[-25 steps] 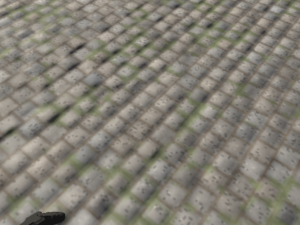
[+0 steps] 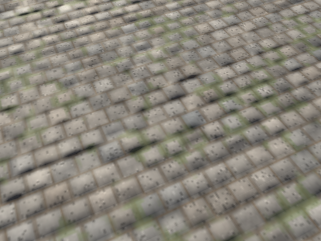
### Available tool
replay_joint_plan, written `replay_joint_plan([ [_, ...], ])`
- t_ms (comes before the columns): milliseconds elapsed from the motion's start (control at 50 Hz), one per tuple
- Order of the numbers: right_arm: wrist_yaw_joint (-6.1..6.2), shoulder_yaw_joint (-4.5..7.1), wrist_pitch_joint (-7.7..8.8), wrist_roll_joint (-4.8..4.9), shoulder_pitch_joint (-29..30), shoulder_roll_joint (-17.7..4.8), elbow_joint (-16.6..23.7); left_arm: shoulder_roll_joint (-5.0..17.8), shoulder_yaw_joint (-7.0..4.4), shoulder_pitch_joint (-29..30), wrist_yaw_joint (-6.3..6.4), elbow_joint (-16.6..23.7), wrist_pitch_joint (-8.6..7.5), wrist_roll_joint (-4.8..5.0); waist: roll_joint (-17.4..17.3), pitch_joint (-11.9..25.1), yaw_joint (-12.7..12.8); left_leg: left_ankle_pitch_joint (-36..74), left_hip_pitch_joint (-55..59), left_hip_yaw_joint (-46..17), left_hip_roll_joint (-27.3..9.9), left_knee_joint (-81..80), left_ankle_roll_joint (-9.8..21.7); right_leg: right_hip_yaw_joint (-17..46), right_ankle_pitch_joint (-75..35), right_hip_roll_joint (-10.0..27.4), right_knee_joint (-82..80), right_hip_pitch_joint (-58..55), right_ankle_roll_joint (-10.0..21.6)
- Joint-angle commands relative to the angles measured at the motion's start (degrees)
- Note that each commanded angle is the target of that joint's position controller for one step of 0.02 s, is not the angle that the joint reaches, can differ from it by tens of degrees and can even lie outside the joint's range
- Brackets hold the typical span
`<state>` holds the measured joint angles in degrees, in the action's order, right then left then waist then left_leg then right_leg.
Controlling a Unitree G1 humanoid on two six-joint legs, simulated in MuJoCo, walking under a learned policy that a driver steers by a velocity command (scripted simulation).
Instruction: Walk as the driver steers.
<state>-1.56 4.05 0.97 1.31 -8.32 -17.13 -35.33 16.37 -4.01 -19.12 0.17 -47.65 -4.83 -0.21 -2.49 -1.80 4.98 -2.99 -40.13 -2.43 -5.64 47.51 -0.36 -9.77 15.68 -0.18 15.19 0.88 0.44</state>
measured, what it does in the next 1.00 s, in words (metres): walks ahead, turning left: left foot, then right foot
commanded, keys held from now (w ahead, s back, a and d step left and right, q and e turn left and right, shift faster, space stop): w+q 1.00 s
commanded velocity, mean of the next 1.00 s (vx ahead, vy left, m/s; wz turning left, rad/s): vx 0.50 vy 0.00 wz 0.60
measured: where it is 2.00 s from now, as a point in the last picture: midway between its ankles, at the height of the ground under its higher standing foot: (66, 141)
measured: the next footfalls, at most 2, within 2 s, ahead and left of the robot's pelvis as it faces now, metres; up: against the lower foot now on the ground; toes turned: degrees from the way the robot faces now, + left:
left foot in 0.16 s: +0.25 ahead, +0.14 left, +0.00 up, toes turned +8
right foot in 0.64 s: +0.57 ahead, +0.01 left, +0.00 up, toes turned +26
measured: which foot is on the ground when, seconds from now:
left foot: up 0.00-0.14, down 0.16-0.64, up 0.66-1.00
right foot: down 0.00-0.16, up 0.18-0.62, down 0.64-1.00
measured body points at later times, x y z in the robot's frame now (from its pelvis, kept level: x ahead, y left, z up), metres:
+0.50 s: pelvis +0.28 +0.06 +0.00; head +0.31 +0.09 +0.45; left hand +0.43 +0.37 -0.08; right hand +0.43 -0.20 -0.10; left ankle +0.21 +0.13 -0.74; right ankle +0.51 -0.06 -0.69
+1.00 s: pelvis +0.54 +0.12 +0.00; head +0.57 +0.15 +0.45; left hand +0.39 +0.38 -0.12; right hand +0.86 +0.04 -0.08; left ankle +0.58 +0.34 -0.68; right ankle +0.54 -0.01 -0.74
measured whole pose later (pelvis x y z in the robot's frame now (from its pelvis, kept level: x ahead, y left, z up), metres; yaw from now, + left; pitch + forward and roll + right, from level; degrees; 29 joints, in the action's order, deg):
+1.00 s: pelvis +0.54 +0.12 +0.00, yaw +36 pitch +1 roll -2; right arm -1.4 4.0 0.9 1.3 -7.9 -17.4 -35.2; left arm 16.9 -4.1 -18.9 -0.1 -48.0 -4.7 0.0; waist -2.2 -2.5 5.2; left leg -3.0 -39.6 -2.6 -5.6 46.7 0.0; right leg -9.7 15.1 -0.3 14.6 0.5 0.2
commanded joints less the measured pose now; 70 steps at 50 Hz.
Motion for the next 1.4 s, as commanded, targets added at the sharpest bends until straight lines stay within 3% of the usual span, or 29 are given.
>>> replay_joint_plan([
  [20, -1.2, -0.23, 1.1, 0.17, 6.89, -1.09, 5.68, 10.3, -2.36, 1.98, 0.3, 2.87, -0.25, 0.68, 5.88, -2.36, 0.2, 3.01, 0.65, 2.95, 0.56, -6.89, 1.2, 3.96, -20.63, 15.11, -5.21, -0.71, 7.89],
  [100, -1.93, 1.12, 0.75, -0.12, 5.66, -3.84, 6.8, 13.22, -3.3, 1.94, 0.59, 2.17, 1.06, 1.9, 8.18, -0.19, -2.92, -6.4, 8.15, 7.6, 5.09, -10.87, 5.35, -0.01, -45.95, 16.36, 3.99, -5.96, 5.92],
  [140, -1.24, 3.86, 0.27, -0.05, -8.55, -8.32, 3.38, 13.4, -3.26, 3.06, 1.05, 2.51, 1.74, 2.35, 7.32, 7.6, -11.34, -4.29, 28.11, 9.21, 9.78, -15.59, 9.16, -2.82, -54.59, 14.11, 23.22, -1.19, 3.65],
  [160, -0.01, 5.62, -0.38, 0.2, -17.67, -12.53, 1.23, 10.58, -2.12, 2.03, 1.18, 3.48, 1.42, 0.87, 1.46, 12.7, -14.98, -3.57, 46.01, -1.26, 4.1, -16.15, 12.28, -2.62, -35.63, 11.89, 40.59, 13.33, 1.2],
  [180, 0.24, 5.91, 0.3, 0.34, -14.35, -18.72, 2.11, 2.35, 0.55, -2.83, 0.36, 7.17, -0.08, -1.16, -13.57, 17.33, -6.7, -13.09, 61.9, -35.11, -10.51, -22.13, 22.74, 3.32, 17.8, -0.23, 60.18, 38.28, -1.87],
  [200, -0.15, 4.56, 1.23, 0.06, -16.62, -13.95, 3.53, 7.66, -0.13, 3.27, -0.48, 7.88, -2.14, 0.87, -7.02, 23.66, -11.86, -20.94, 63.77, -45.35, -13.25, -29.67, 24.07, 15.37, 18.19, -0.13, 65.63, 44.16, -1.14],
  [220, -0.36, 3.58, 2.05, -0.37, -14.78, -10.97, 2.49, 9.81, -0.71, 8.18, -0.87, 9.55, -3.07, 2.76, -4.45, 14.92, -11.96, -17.07, 57.99, -36.94, -11.7, -30.73, 21.21, 15.08, 12.22, 2.27, 64.09, 48.19, -0.19],
  [280, 0.01, 2.02, 2.49, -1.09, -5.46, -6.9, 3.82, 9.41, -0.9, 7.18, -0.21, 8.39, -2.91, -0.1, 0.41, 5.9, -4.83, 0.72, 36.45, -21.64, -5.24, -32.1, 17.37, 15.12, 2.69, 7.24, 51.78, 37.9, -0.65],
  [360, 1.28, 2.23, 2.87, -0.86, -5.85, -8.1, 2.41, 6.62, -0.29, 8.53, -0.08, 8.83, -0.86, -0.96, 0.42, 3.79, -3.72, 9.37, 27.28, -15.56, -2.74, -34.27, 17.76, 13.11, -2.58, 6.23, 42.22, 34.69, -3.97],
  [460, 2.46, 2.59, 2.1, -0.15, -10.02, -9.3, -0.09, 3.92, 1.01, 19.79, -0.92, 11.46, -1.18, -0.33, -1.53, 1.66, -8.08, 1.37, 24.06, -12.33, 1.23, -33.02, 13.43, 12.37, -20.15, 1.84, 21.02, 29.38, -4.69],
  [560, 2.71, 2.57, 1.41, 0.31, -12.87, -8.69, -2.11, 6.9, -0.18, 22.0, -1.85, 12.77, -2.13, 0.61, -3.54, 1.57, -8.24, -3.57, 30.64, -20.32, -1.8, -26.67, 11.89, 14.89, -16.04, 0.39, 13.63, 26.26, -2.54],
  [620, 2.64, 1.85, 1.02, -0.07, -11.44, -6.23, -1.63, 9.27, -1.89, 12.01, -1.33, 10.69, -2.86, 0.22, -4.72, 5.82, -2.83, 0.88, 29.94, -20.41, 1.34, -16.43, 8.82, 13.95, -12.18, 1.32, 10.16, 11.46, 1.35],
  [640, 2.44, 0.55, 1.21, -0.85, -11.68, -2.83, -0.59, 12.23, -2.74, 3.68, -0.84, 10.1, -3.05, -0.77, 0.9, 13.66, 0.54, -5.58, 23.41, -15.87, 4.79, -1.05, 6.58, 22.49, -10.02, 10.58, 11.4, -3.1, 5.04],
  [660, 2.46, -0.44, 1.67, 0.84, -19.71, 0.06, 0.89, 16.58, -3.87, -1.75, -0.99, 7.91, -2.22, -1.32, 20.4, 20.93, -2.63, -30.37, 2.91, -7.97, 12.44, 17.86, 2.41, 49.33, 2.91, 23.46, 6.1, -21.3, 14.76],
  [680, 2.7, 0.45, 1.73, 1.29, -19.4, -5.88, -0.47, 11.45, -2.88, -1.15, -1.37, 8.47, -1.94, 0.3, 16.34, 17.82, -1.48, -30.21, -4.63, -9.0, 7.79, 26.0, 1.49, 55.9, 16.28, 24.62, 2.77, -20.01, 14.37],
  [720, 2.75, 1.51, 1.11, 0.19, -9.45, -8.89, 0.62, 6.94, -1.4, 3.98, -0.88, 9.33, -1.11, -0.17, 7.08, 6.3, -0.61, -20.67, -4.71, -6.09, 3.91, 27.09, 0.73, 38.84, 8.31, 19.52, 1.21, -6.36, 10.05],
  [760, 2.18, 1.68, 0.94, -0.05, -7.38, -7.02, 1.54, 4.99, -0.66, 6.47, -0.56, 8.57, -0.94, -0.73, 8.02, 1.96, -2.88, -16.31, -0.97, -5.64, 0.94, 22.73, 0.81, 28.73, -2.25, 15.51, -1.39, 2.55, 8.95],
  [840, 1.69, 0.85, -0.05, 0.14, -5.93, -3.28, 2.64, 6.34, -1.31, 6.08, -0.45, 6.5, -1.74, 0.01, 8.06, 0.47, -3.78, -13.17, -1.06, -3.6, -0.7, 16.34, 0.13, 19.49, -10.71, 15.33, -5.62, 5.48, 10.54],
  [1040, -1.34, -0.13, 0.89, 0.28, 7.6, -1.82, 6.15, 11.17, -2.53, 2.2, 0.03, 2.49, 0.11, 1.18, 6.05, -2.88, -0.1, 2.01, 2.41, 3.16, 0.85, -8.95, 2.18, 3.15, -21.93, 15.67, -5.33, -1.9, 7.43],
  [1100, -1.71, 1.22, 0.48, -0.25, 5.35, -4.46, 6.64, 13.66, -3.31, 2.33, 0.37, 2.24, 1.17, 2.13, 8.0, -0.17, -3.28, -6.3, 9.64, 7.16, 5.1, -11.33, 5.48, -0.08, -45.28, 16.29, 3.54, -5.79, 5.84],
  [1140, -0.97, 4.11, -0.04, -0.13, -9.61, -9.17, 2.83, 13.39, -3.11, 3.22, 0.83, 2.66, 1.87, 2.46, 6.69, 7.9, -11.9, -4.2, 30.81, 8.69, 9.8, -15.96, 9.34, -3.03, -52.78, 13.76, 23.86, 0.03, 3.41],
  [1160, 0.29, 5.77, -0.7, 0.28, -18.2, -13.75, 0.8, 9.77, -1.68, 1.65, 0.91, 3.72, 1.61, 0.43, -1.17, 13.0, -14.56, -4.02, 48.54, -4.5, 1.96, -16.49, 12.83, -2.88, -28.79, 11.09, 42.23, 15.5, 0.86],
  [1180, 0.29, 5.86, 0.18, 0.53, -14.66, -19.37, 2.1, 2.63, 0.87, -2.9, -0.02, 7.54, -0.02, -1.07, -14.24, 19.55, -6.66, -16.86, 63.62, -38.6, -11.65, -23.78, 24.05, 5.11, 19.03, -0.75, 60.53, 38.93, -1.96],
  [1200, -0.12, 4.36, 1.1, 0.25, -16.23, -13.51, 3.05, 8.48, -0.16, 4.67, -0.68, 8.05, -1.88, 1.2, -6.16, 21.98, -12.09, -23.01, 63.45, -43.56, -12.76, -30.49, 23.17, 14.99, 17.21, 0.57, 64.69, 45.03, -1.12],
  [1220, -0.26, 3.44, 1.98, -0.23, -14.17, -11.04, 2.23, 10.19, -0.6, 9.06, -0.96, 9.65, -2.85, 2.82, -4.14, 13.27, -11.78, -18.19, 56.81, -35.47, -11.22, -31.4, 20.53, 14.38, 11.22, 2.76, 62.45, 48.11, 0.04],
  [1240, -0.22, 2.93, 2.37, -0.18, -10.83, -9.7, 2.28, 9.19, -0.27, 9.14, -0.56, 9.28, -3.27, 1.91, 0.63, 9.16, -8.99, -11.79, 48.42, -29.21, -8.77, -31.21, 18.71, 14.48, 6.45, 5.11, 57.44, 44.94, 0.2],
  [1260, -0.07, 2.4, 2.37, -0.38, -7.27, -8.15, 2.76, 9.29, -0.53, 8.72, -0.22, 8.66, -3.18, 0.36, 1.29, 6.34, -6.65, -5.18, 41.22, -23.99, -6.47, -31.66, 17.5, 14.46, 3.91, 6.53, 52.75, 41.01, -0.41],
  [1300, 0.42, 1.91, 2.52, -1.22, -4.48, -7.14, 3.56, 9.17, -0.81, 6.93, -0.37, 8.3, -1.97, -0.28, -0.61, 5.21, -3.97, 1.94, 33.89, -20.41, -4.43, -33.83, 17.49, 14.55, 1.17, 7.39, 48.91, 35.62, -1.65],
  [1400, 2.12, 2.37, 2.6, -0.6, -7.67, -9.03, 0.89, 5.31, 0.41, 14.11, -0.36, 10.22, -0.59, -0.87, -0.23, 1.91, -5.63, 6.47, 26.5, -13.21, -0.54, -34.52, 15.88, 12.72, -11.66, 4.84, 32.31, 34.43, -4.98],
])
Keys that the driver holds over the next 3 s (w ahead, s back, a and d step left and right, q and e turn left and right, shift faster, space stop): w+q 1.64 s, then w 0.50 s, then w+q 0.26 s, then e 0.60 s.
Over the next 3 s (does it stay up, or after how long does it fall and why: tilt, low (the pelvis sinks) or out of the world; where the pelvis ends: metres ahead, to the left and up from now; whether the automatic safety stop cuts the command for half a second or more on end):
stays up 1.04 0.94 -0.01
